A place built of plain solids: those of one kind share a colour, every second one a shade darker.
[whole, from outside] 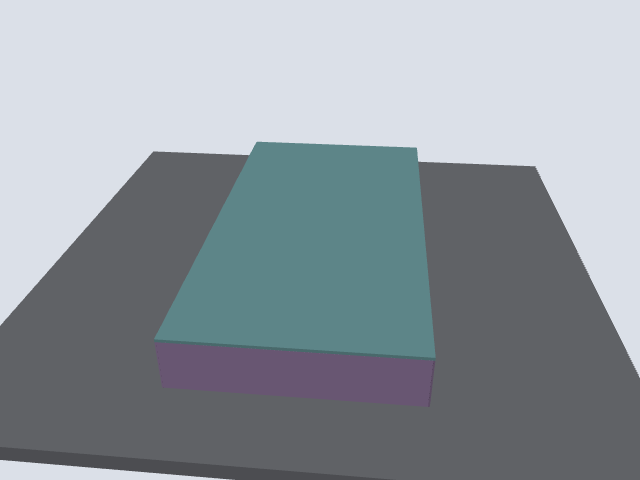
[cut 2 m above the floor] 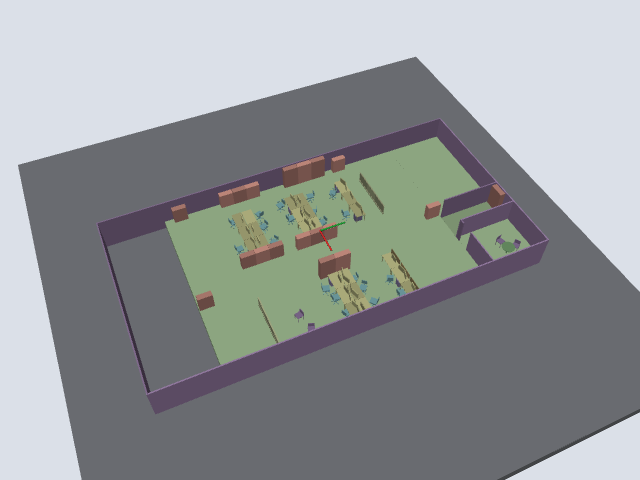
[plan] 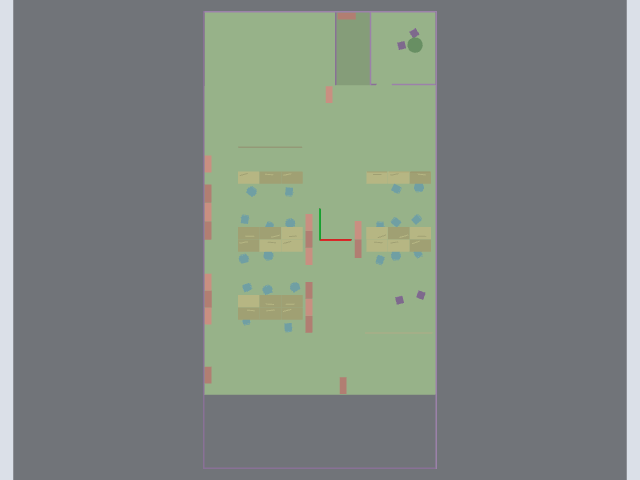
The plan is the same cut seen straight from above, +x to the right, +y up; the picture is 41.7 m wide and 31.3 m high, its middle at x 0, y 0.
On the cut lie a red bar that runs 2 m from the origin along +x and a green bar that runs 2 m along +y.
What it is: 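One storey of an office; an open floor with rows of desks, a band of small rooms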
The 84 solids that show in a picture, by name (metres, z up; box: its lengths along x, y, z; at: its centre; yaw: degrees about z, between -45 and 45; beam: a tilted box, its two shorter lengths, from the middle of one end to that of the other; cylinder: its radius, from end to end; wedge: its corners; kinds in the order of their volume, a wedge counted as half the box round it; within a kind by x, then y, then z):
{
 "floor_1": {"box": [8.5, 4.75, 0.78], "at": [-3.27, 12.46, 0.34]},
 "floor_2": {"box": [15.05, 20.17, 0.78], "at": [0.0, 0.0, 0.34]},
 "floor_3": {"box": [2.16, 4.75, 0.78], "at": [2.16, 12.46, 0.34]},
 "floor_4": {"box": [4.18, 4.75, 0.78], "at": [5.43, 12.46, 0.34]},
 "roof_1": {"box": [15.25, 29.87, 0.2], "at": [0.0, 0.0, 3.43]},
 "wall_1": {"box": [0.1, 29.87, 3.38], "at": [-7.58, 0.0, 1.64]},
 "wall_2": {"box": [15.05, 0.1, 3.38], "at": [0.0, -14.89, 1.64]},
 "wall_3": {"box": [15.05, 0.1, 3.38], "at": [0.0, 14.89, 1.64]},
 "wall_4": {"box": [0.1, 4.75, 2.6], "at": [1.03, 12.46, 2.03]},
 "wall_5": {"box": [0.1, 4.75, 2.6], "at": [3.29, 12.46, 2.03]},
 "wall_6": {"box": [0.34, 0.1, 2.6], "at": [3.51, 10.14, 2.03]},
 "wall_7": {"box": [2.85, 0.1, 2.6], "at": [6.1, 10.14, 2.03]},
 "wall_8": {"box": [0.1, 29.87, 3.38], "at": [7.58, 0.0, 1.64]},
 "cabinet_1": {"box": [0.45, 1.1, 1.31], "at": [-7.29, -8.81, 1.38]},
 "cabinet_2": {"box": [0.45, 1.1, 1.31], "at": [-7.29, -4.96, 1.38]},
 "cabinet_3": {"box": [0.45, 1.1, 1.31], "at": [-7.29, -3.85, 1.38]},
 "cabinet_4": {"box": [0.45, 1.1, 1.31], "at": [-7.29, -2.74, 1.38]},
 "cabinet_5": {"box": [0.44, 1.2, 1.91], "at": [-7.29, 0.61, 1.68]},
 "cabinet_6": {"box": [0.44, 1.2, 1.91], "at": [-7.29, 1.82, 1.68]},
 "cabinet_7": {"box": [0.44, 1.2, 1.91], "at": [-7.29, 3.03, 1.68]},
 "cabinet_8": {"box": [0.45, 1.1, 1.31], "at": [-7.29, 4.95, 1.38]},
 "cabinet_9": {"box": [0.45, 1.1, 1.31], "at": [-0.72, -5.51, 1.38]},
 "cabinet_10": {"box": [0.45, 1.1, 1.31], "at": [-0.72, -4.4, 1.38]},
 "cabinet_11": {"box": [0.45, 1.1, 1.31], "at": [-0.72, -3.29, 1.38]},
 "cabinet_12": {"box": [0.45, 1.1, 1.31], "at": [-0.72, -1.07, 1.38]},
 "cabinet_13": {"box": [0.45, 1.1, 1.31], "at": [-0.72, 0.04, 1.38]},
 "cabinet_14": {"box": [0.45, 1.1, 1.31], "at": [-0.72, 1.15, 1.38]},
 "cabinet_15": {"box": [0.45, 1.1, 1.31], "at": [0.59, 9.48, 1.38]},
 "cabinet_16": {"box": [0.45, 1.1, 1.31], "at": [1.51, -9.49, 1.38]},
 "cabinet_17": {"box": [1.2, 0.44, 1.91], "at": [1.74, 14.61, 1.68]},
 "cabinet_18": {"box": [0.44, 1.2, 1.91], "at": [2.49, -0.57, 1.68]},
 "cabinet_19": {"box": [0.44, 1.2, 1.91], "at": [2.49, 0.64, 1.68]},
 "desk_1": {"box": [1.4, 0.8, 0.032], "at": [-4.65, -4.8, 1.44]},
 "desk_2": {"box": [1.4, 0.8, 0.032], "at": [-4.65, -3.98, 1.44]},
 "desk_3": {"box": [1.4, 0.8, 0.032], "at": [-4.65, -0.37, 1.44]},
 "desk_4": {"box": [1.4, 0.8, 0.032], "at": [-4.65, 0.45, 1.44]},
 "desk_5": {"box": [1.4, 0.8, 0.032], "at": [-4.65, 4.06, 1.44]},
 "desk_6": {"box": [1.4, 0.8, 0.032], "at": [-3.24, -4.8, 1.44]},
 "desk_7": {"box": [1.4, 0.8, 0.032], "at": [-3.24, -3.98, 1.44]},
 "desk_8": {"box": [1.4, 0.8, 0.032], "at": [-3.24, -0.37, 1.44]},
 "desk_9": {"box": [1.4, 0.8, 0.032], "at": [-3.24, 0.45, 1.44]},
 "desk_10": {"box": [1.4, 0.8, 0.032], "at": [-3.24, 4.06, 1.44]},
 "desk_11": {"box": [1.4, 0.8, 0.032], "at": [-1.83, -4.8, 1.44]},
 "desk_12": {"box": [1.4, 0.8, 0.032], "at": [-1.83, -3.98, 1.44]},
 "desk_13": {"box": [1.4, 0.8, 0.032], "at": [-1.83, -0.37, 1.44]},
 "desk_14": {"box": [1.4, 0.8, 0.032], "at": [-1.83, 0.45, 1.44]},
 "desk_15": {"box": [1.4, 0.8, 0.032], "at": [-1.83, 4.06, 1.44]},
 "desk_16": {"box": [1.4, 0.8, 0.032], "at": [3.72, -0.37, 1.44]},
 "desk_17": {"box": [1.4, 0.8, 0.032], "at": [3.72, 0.45, 1.44]},
 "desk_18": {"box": [1.4, 0.8, 0.032], "at": [3.72, 4.06, 1.44]},
 "desk_19": {"box": [1.4, 0.8, 0.032], "at": [5.13, -0.37, 1.44]},
 "desk_20": {"box": [1.4, 0.8, 0.032], "at": [5.13, 0.45, 1.44]},
 "desk_21": {"box": [1.4, 0.8, 0.032], "at": [5.13, 4.06, 1.44]},
 "desk_22": {"box": [1.4, 0.8, 0.032], "at": [6.55, -0.37, 1.44]},
 "desk_23": {"box": [1.4, 0.8, 0.032], "at": [6.55, 0.45, 1.44]},
 "desk_24": {"box": [1.4, 0.8, 0.032], "at": [6.55, 4.06, 1.44]},
 "officechair_1": {"box": [0.53, 0.51, 0.08], "at": [-4.96, -1.24, 1.25], "yaw": 13.7},
 "officechair_2": {"box": [0.48, 0.51, 0.08], "at": [-4.9, 1.32, 1.29], "yaw": -8.4},
 "officechair_3": {"box": [0.51, 0.48, 0.08], "at": [-4.77, -3.1, 1.24], "yaw": 20.4},
 "officechair_4": {"box": [0.53, 0.51, 0.08], "at": [-4.47, 3.15, 1.28], "yaw": -38.3},
 "officechair_5": {"box": [0.53, 0.51, 0.08], "at": [-3.42, -3.26, 1.24], "yaw": 20.4},
 "officechair_6": {"box": [0.53, 0.51, 0.08], "at": [-3.36, -1.0, 1.19], "yaw": 7.4},
 "officechair_7": {"box": [0.48, 0.51, 0.08], "at": [-2.07, -5.69, 1.23], "yaw": 4.0},
 "officechair_8": {"box": [0.48, 0.51, 0.08], "at": [-2.01, 3.17, 1.24], "yaw": -4.1},
 "officechair_9": {"box": [0.53, 0.51, 0.08], "at": [-1.94, 1.08, 1.23], "yaw": 15.4},
 "officechair_10": {"box": [0.53, 0.51, 0.08], "at": [-1.62, -3.09, 1.23], "yaw": 31.6},
 "officechair_11": {"box": [0.48, 0.51, 0.08], "at": [3.92, -1.28, 1.24], "yaw": -17.6},
 "officechair_12": {"box": [0.53, 0.51, 0.08], "at": [4.95, -1.0, 1.29], "yaw": 2.0},
 "officechair_13": {"box": [0.51, 0.48, 0.08], "at": [4.96, 3.34, 1.19], "yaw": -28.3},
 "officechair_14": {"box": [0.51, 0.48, 0.08], "at": [4.97, 1.15, 1.27], "yaw": -41.5},
 "officechair_15": {"box": [0.51, 0.48, 0.08], "at": [6.29, 1.33, 1.24], "yaw": 41.9},
 "officechair_16": {"box": [0.53, 0.51, 0.08], "at": [6.45, 3.45, 1.21], "yaw": 1.9},
 "guard_1": {"box": [1.31, 0.03, 0.78], "at": [-4.61, 6.05, 1.24]},
 "guard_2": {"box": [4.18, 0.1, 0.12], "at": [-3.24, 6.05, 0.79]},
 "guard_3": {"box": [1.31, 0.03, 0.78], "at": [-3.24, 6.05, 1.24]},
 "guard_4": {"box": [4.18, 0.1, 0.05], "at": [-3.24, 6.05, 1.66]},
 "guard_5": {"box": [1.31, 0.03, 0.78], "at": [-1.87, 6.05, 1.24]},
 "guard_6": {"box": [4.41, 0.1, 0.05], "at": [5.13, -6.07, 1.66]},
 "visitorchair_1": {"box": [0.49, 0.5, 0.04], "at": [5.19, -3.92, 1.2], "yaw": 14.3},
 "visitorchair_2": {"box": [0.5, 0.49, 0.04], "at": [5.32, 12.68, 1.2], "yaw": 13.7},
 "visitorchair_3": {"box": [0.49, 0.5, 0.04], "at": [6.15, 13.48, 1.2], "yaw": 31.1},
 "visitorchair_4": {"box": [0.5, 0.49, 0.04], "at": [6.57, -3.59, 1.2], "yaw": -20.6},
 "meetingtable_1": {"cylinder": 0.5, "from": [6.2, 12.71, 1.42], "to": [6.2, 12.71, 1.46]},
 "screen_1": {"box": [1.3, 0.03, 0.49], "at": [3.72, 4.43, 1.7]}
}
